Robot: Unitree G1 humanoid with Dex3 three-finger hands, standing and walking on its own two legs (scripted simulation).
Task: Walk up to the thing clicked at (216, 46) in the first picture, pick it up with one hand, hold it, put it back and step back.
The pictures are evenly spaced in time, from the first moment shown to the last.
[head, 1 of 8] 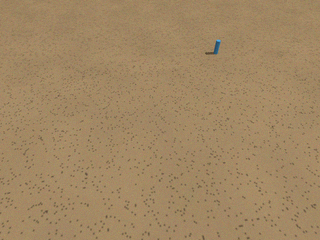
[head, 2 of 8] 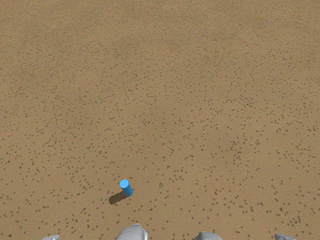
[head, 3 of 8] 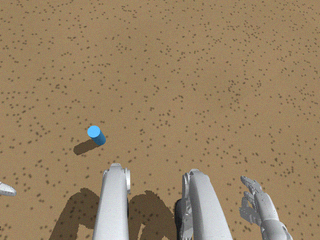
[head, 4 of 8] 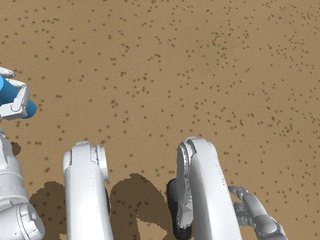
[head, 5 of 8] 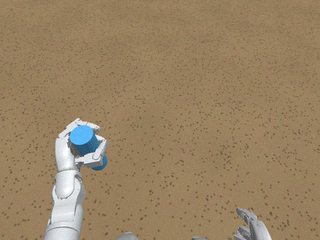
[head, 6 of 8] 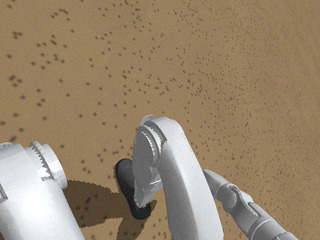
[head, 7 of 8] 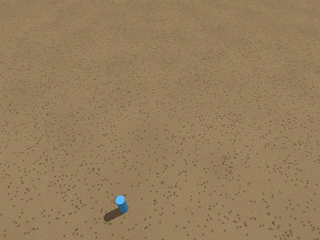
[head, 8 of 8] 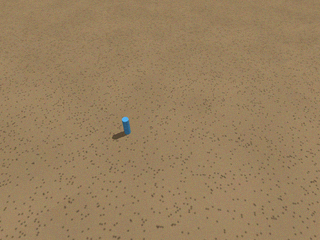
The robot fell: no
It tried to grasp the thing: yes
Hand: left
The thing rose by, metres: 0.69
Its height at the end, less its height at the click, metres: +0.00
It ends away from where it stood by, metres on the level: 0.01
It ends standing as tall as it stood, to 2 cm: yes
